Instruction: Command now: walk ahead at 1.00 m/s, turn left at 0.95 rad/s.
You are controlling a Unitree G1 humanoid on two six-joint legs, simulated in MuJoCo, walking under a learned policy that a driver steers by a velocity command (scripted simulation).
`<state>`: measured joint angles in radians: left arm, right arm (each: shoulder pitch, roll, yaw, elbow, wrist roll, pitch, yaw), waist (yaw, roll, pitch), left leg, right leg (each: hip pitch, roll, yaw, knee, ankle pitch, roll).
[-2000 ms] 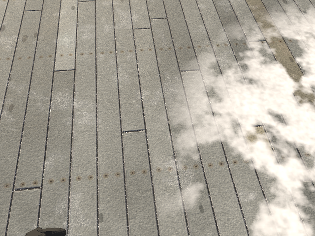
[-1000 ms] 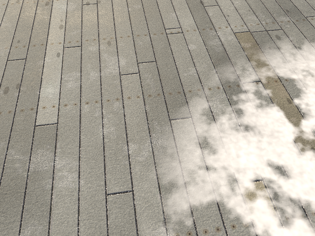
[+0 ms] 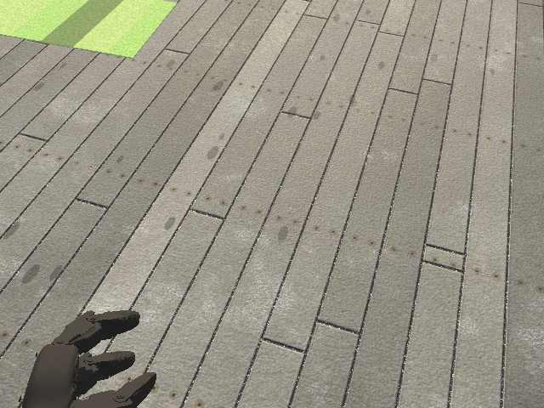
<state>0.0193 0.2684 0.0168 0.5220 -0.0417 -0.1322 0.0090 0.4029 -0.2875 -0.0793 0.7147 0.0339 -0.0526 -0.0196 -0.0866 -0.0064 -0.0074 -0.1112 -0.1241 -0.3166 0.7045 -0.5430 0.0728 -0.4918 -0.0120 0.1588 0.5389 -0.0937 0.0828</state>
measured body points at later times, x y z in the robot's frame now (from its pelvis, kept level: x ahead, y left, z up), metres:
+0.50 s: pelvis +0.39 +0.04 -0.01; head +0.42 +0.06 +0.43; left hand +0.25 +0.26 -0.15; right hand +0.72 -0.06 -0.06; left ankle +0.49 +0.13 -0.71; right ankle +0.18 -0.19 -0.62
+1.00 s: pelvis +0.68 +0.11 +0.00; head +0.73 +0.11 +0.45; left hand +0.74 +0.41 -0.10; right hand +0.92 -0.11 -0.09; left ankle +0.53 +0.21 -0.61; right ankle +0.81 +0.08 -0.71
